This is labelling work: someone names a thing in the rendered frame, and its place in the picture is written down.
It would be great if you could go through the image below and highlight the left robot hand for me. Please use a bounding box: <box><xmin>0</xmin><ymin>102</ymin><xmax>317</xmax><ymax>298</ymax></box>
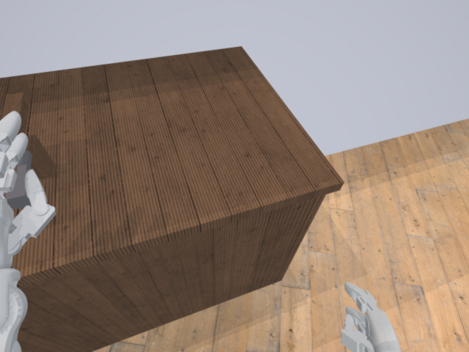
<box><xmin>0</xmin><ymin>111</ymin><xmax>56</xmax><ymax>269</ymax></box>

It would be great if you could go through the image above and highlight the right robot hand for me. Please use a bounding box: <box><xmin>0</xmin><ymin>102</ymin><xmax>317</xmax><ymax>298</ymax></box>
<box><xmin>341</xmin><ymin>282</ymin><xmax>401</xmax><ymax>352</ymax></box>

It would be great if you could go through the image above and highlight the robot left forearm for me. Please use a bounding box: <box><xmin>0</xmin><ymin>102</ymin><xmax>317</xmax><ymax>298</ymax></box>
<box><xmin>0</xmin><ymin>268</ymin><xmax>28</xmax><ymax>352</ymax></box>

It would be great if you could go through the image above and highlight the counter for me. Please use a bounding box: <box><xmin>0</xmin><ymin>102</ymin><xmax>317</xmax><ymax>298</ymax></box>
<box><xmin>0</xmin><ymin>46</ymin><xmax>344</xmax><ymax>352</ymax></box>

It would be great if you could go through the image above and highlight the tap lever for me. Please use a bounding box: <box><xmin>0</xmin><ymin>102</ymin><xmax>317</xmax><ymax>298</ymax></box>
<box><xmin>5</xmin><ymin>150</ymin><xmax>32</xmax><ymax>210</ymax></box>

